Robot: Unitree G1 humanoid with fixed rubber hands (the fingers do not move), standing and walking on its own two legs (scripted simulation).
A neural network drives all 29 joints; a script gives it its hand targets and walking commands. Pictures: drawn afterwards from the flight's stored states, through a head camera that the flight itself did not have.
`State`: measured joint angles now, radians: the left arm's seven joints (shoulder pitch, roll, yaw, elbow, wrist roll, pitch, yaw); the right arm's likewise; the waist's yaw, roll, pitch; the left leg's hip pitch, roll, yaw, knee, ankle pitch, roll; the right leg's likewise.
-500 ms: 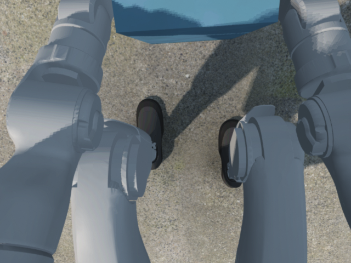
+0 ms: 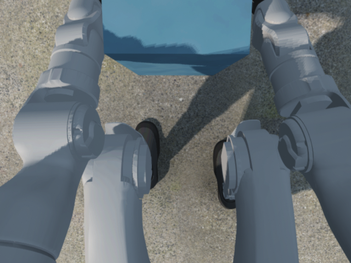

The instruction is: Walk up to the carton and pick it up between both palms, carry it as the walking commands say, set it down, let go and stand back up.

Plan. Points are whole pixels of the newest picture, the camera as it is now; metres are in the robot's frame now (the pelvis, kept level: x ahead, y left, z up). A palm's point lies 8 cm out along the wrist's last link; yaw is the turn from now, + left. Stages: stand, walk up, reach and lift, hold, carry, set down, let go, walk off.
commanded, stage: reach and lift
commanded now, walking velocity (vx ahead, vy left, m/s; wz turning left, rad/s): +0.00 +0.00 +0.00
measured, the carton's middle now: (176, 21) +0.51 +0.03 -0.19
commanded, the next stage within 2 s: none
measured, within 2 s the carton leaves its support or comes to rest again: neither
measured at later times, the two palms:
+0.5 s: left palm out of the picture +0.55 +0.19 -0.09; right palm out of the picture +0.55 -0.10 -0.10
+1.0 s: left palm out of the picture +0.52 +0.18 -0.06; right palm out of the picture +0.53 -0.10 -0.06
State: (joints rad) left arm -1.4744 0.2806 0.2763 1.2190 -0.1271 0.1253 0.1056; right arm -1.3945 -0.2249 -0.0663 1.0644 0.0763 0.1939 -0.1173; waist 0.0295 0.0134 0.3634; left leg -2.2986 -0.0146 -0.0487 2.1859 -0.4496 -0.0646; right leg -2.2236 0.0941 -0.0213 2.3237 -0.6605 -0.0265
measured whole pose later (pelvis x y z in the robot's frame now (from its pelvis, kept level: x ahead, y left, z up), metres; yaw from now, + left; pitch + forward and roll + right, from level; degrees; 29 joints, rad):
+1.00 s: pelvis -0.03 +0.01 +0.06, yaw -1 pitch +26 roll +2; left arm -1.40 0.14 0.51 0.76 0.05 0.30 0.10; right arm -1.44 -0.18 -0.22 0.72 -0.06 0.41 -0.14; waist 0.06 0.03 0.52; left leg -2.04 -0.05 -0.05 2.00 -0.41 -0.07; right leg -1.98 0.12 0.02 2.12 -0.59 0.02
